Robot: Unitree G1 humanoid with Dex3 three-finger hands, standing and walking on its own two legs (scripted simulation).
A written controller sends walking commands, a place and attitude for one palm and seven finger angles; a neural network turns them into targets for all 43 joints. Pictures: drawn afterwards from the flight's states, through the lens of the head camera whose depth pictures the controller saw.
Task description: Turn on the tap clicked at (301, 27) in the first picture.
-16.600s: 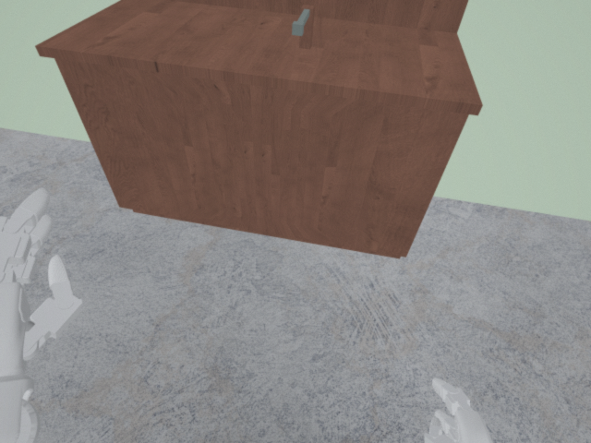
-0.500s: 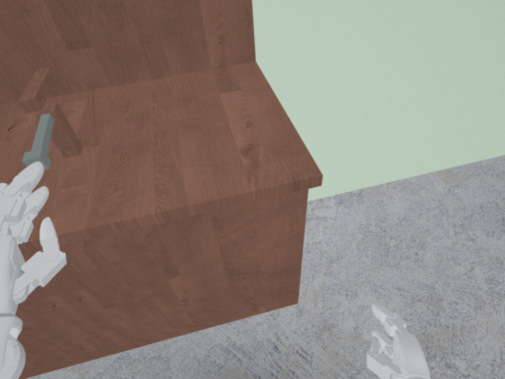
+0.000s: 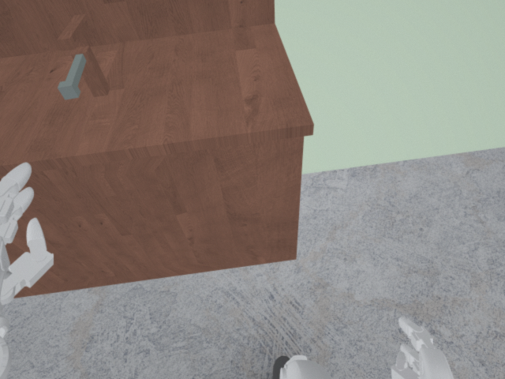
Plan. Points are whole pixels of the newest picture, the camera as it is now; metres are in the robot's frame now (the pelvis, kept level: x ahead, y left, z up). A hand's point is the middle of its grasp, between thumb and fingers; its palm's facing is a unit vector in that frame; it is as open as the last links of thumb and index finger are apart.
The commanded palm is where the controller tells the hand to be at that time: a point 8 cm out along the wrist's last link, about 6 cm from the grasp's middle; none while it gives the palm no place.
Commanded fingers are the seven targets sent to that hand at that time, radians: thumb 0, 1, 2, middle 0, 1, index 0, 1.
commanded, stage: come to a stop and stand still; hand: left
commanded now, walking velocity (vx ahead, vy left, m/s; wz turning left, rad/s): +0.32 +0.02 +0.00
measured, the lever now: (69, 89) +0.62 +0.40 +0.15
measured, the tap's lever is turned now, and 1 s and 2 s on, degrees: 5 5 5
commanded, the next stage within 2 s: look again from close up in 1.08 s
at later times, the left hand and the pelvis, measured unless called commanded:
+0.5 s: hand (83, 349) +0.13 +0.14 +0.19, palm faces +0.29 -0.81 -0.51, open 7.4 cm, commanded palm +0.08 +0.20 +0.19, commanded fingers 0.00 0.90 0.90 -0.20 -0.30 -0.20 -0.30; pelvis -0.10 -0.07 +0.00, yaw -2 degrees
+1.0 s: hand out of the picture +0.09 +0.12 +0.20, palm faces +0.40 -0.77 -0.49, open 7.4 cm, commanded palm +0.04 +0.15 +0.19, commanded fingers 0.00 0.90 0.90 -0.20 -0.30 -0.20 -0.30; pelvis -0.12 -0.13 +0.00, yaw +0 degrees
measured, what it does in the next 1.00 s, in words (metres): steps to the right: right foot, then left foot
